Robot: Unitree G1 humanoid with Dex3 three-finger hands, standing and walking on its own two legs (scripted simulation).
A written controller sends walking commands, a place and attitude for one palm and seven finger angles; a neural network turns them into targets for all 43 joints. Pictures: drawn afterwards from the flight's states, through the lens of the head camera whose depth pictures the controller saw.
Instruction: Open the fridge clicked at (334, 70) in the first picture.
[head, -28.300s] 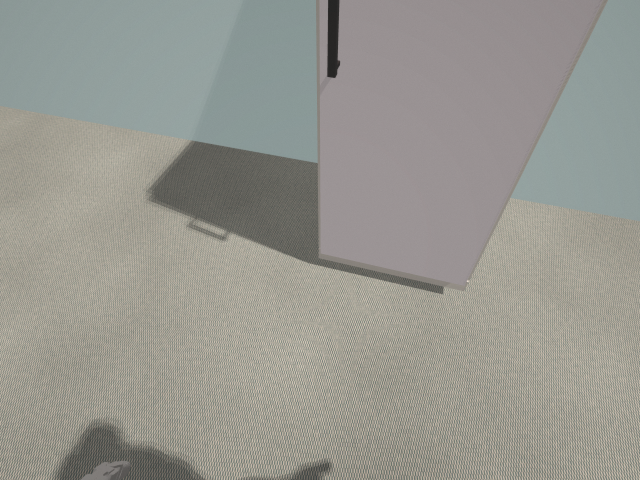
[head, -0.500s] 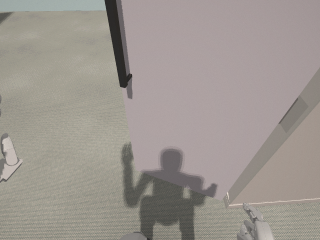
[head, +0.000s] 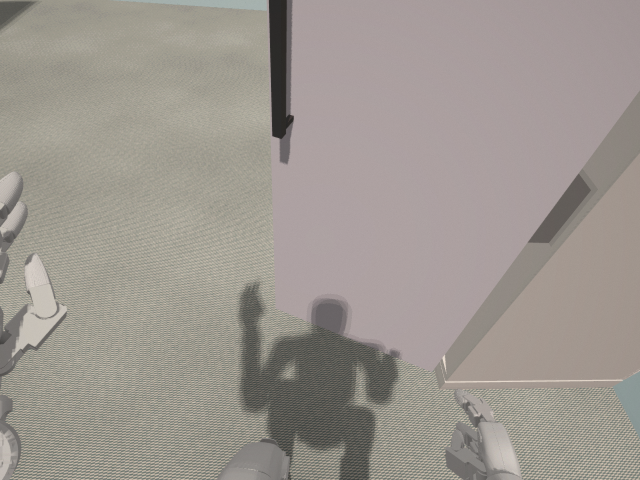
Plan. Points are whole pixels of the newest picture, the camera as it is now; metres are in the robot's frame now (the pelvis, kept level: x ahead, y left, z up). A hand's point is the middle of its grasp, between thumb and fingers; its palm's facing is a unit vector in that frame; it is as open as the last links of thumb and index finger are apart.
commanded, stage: stop stepping back and stand still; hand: left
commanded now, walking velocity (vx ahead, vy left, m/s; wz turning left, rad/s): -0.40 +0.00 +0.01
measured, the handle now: (284, 41) +0.68 +0.17 +0.22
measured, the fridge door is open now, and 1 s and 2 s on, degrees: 66 66 66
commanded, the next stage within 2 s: let the arm hang, fingers relaxed in 1.16 s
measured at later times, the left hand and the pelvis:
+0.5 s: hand out of the picture +0.07 +0.29 +0.18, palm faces +0.47 -0.81 -0.35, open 7.5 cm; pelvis -0.14 +0.03 +0.00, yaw -3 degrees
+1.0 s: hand out of the picture +0.00 +0.32 +0.17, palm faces +0.49 -0.79 -0.38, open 7.5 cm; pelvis -0.21 +0.05 -0.01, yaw -1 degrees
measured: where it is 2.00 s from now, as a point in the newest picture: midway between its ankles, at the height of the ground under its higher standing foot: outside the picture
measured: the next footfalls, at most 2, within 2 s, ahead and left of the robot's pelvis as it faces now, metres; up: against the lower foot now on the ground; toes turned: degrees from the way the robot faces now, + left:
left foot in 0.10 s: +0.05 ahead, +0.12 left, +0.00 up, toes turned +4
right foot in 0.32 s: -0.14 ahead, -0.05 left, +0.00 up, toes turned +4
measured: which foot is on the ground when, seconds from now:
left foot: up 0.00-0.08, down 0.10-0.34, up 0.36-0.52, down 0.54-0.70, up 0.72-0.90, down 0.92-1.00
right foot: down 0.00-0.10, up 0.12-0.30, down 0.32-1.00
